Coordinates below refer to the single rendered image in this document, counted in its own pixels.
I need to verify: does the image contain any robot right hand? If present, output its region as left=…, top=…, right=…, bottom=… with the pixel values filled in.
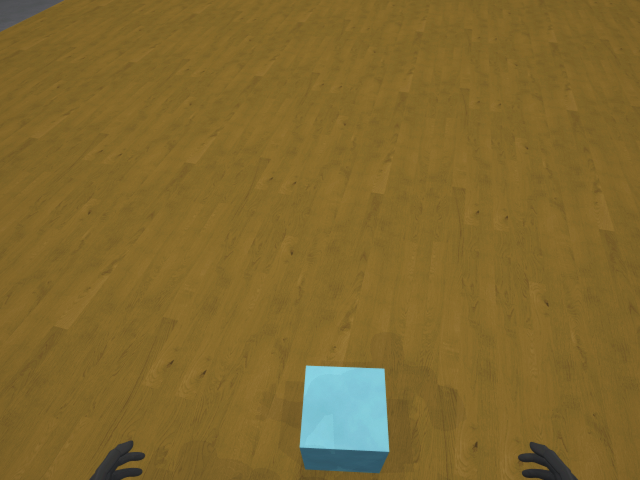
left=518, top=442, right=578, bottom=480

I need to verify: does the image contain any robot left hand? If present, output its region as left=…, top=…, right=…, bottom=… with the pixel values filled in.
left=89, top=440, right=145, bottom=480

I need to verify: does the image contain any carton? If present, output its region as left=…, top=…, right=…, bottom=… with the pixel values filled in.
left=300, top=366, right=389, bottom=473

